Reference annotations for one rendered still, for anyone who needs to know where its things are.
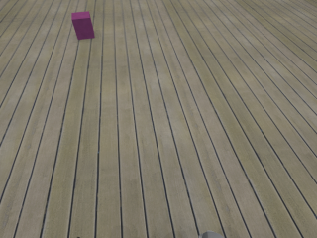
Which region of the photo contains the carton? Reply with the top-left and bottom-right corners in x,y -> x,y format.
71,11 -> 95,40

